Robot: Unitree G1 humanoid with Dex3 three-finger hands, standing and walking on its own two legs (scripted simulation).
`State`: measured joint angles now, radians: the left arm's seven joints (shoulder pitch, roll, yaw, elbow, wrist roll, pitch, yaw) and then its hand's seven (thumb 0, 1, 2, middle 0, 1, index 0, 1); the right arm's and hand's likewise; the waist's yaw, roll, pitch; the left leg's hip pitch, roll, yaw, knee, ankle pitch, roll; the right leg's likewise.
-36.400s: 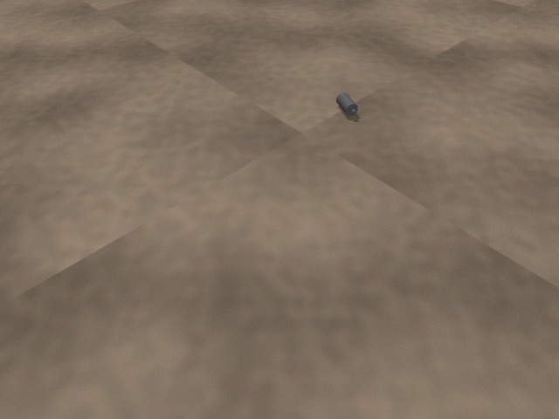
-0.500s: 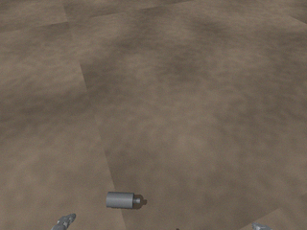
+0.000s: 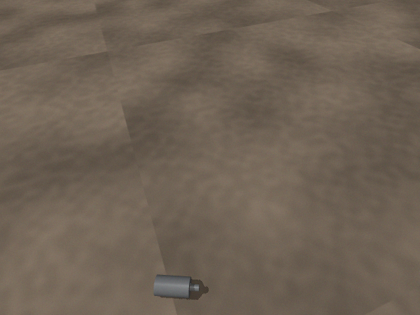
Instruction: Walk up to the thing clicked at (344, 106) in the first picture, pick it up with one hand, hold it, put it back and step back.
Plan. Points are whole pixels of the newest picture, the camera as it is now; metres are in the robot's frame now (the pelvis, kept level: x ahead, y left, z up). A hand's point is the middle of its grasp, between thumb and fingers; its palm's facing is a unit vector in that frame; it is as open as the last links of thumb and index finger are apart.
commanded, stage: stand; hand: left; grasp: from above
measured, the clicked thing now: (177, 286) +0.42 +0.20 -0.73
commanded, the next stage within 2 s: step back in 1.76 s
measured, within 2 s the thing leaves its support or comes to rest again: neither
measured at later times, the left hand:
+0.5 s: hand out of the picture +0.05 +0.23 -0.16, palm faces +0.02 -0.94 -0.34, open 7.3 cm
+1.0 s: hand out of the picture +0.08 +0.23 -0.15, palm faces +0.02 -0.94 -0.34, open 7.3 cm
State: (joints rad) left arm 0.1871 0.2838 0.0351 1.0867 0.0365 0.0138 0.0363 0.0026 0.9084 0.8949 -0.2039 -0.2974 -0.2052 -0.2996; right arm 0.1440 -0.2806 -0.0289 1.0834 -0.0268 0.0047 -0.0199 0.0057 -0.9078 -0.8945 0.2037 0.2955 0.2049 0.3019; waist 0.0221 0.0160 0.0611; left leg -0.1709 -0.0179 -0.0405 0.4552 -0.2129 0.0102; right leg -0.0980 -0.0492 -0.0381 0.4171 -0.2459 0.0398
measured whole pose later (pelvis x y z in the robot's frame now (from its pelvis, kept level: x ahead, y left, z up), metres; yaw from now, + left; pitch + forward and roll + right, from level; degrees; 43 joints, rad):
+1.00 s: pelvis +0.01 -0.02 +0.01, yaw +0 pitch -3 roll +0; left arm 0.11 0.31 0.03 1.15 0.02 0.00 0.01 0.00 0.91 0.89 -0.20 -0.30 -0.21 -0.30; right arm 0.10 -0.33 -0.01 1.14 -0.02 0.00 -0.01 0.00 -0.91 -0.89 0.20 0.30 0.20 0.30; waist 0.01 0.02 0.06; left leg -0.14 0.00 -0.05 0.36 -0.18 -0.01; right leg -0.06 -0.03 -0.05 0.32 -0.21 0.02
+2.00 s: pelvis -0.02 +0.00 -0.01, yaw +1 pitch -3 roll +0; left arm 0.07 0.36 0.07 0.99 0.02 0.04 0.01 0.00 0.91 0.89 -0.21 -0.30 -0.21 -0.30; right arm 0.09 -0.40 -0.05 0.98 0.00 0.05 0.01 0.00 -0.91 -0.89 0.20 0.30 0.20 0.30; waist -0.01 0.00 0.17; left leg -0.33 -0.04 -0.05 0.77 -0.40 0.06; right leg -0.22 -0.07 -0.05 0.56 -0.28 0.02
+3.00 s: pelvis -0.28 +0.05 -0.01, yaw +0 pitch -2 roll -2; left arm 0.14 0.40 0.09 0.82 0.00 0.07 0.02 0.00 0.91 0.89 -0.20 -0.30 -0.21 -0.30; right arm 0.16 -0.35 -0.03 0.88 -0.04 0.03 0.00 0.01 -0.91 -0.89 0.21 0.30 0.21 0.30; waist 0.00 -0.04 0.16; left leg -0.29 0.00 -0.04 0.59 -0.26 0.03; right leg -0.48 0.11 0.16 1.18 -0.49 -0.02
